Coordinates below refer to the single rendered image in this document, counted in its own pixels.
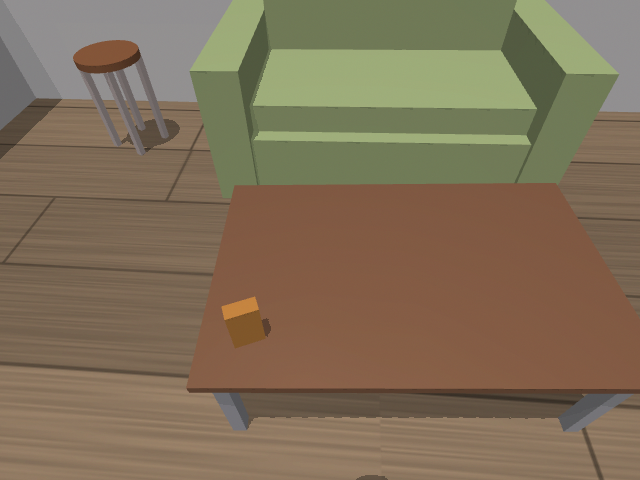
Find stool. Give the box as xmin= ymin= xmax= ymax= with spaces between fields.
xmin=73 ymin=40 xmax=169 ymax=156

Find carton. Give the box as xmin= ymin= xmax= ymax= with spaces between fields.
xmin=221 ymin=297 xmax=266 ymax=348

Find coffee table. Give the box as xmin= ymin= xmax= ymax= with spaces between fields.
xmin=186 ymin=183 xmax=640 ymax=432

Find sofa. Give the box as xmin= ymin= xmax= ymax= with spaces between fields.
xmin=189 ymin=0 xmax=619 ymax=198

